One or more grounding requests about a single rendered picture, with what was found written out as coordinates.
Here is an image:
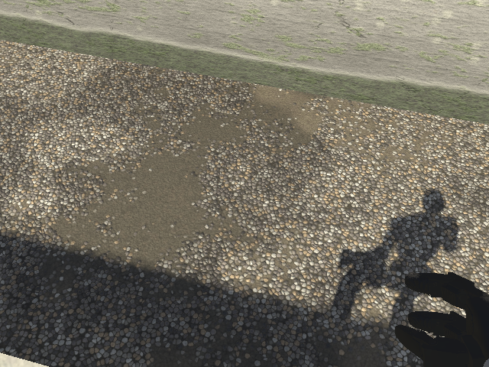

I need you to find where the right robot hand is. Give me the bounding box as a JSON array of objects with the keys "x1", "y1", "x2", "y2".
[{"x1": 395, "y1": 272, "x2": 489, "y2": 367}]

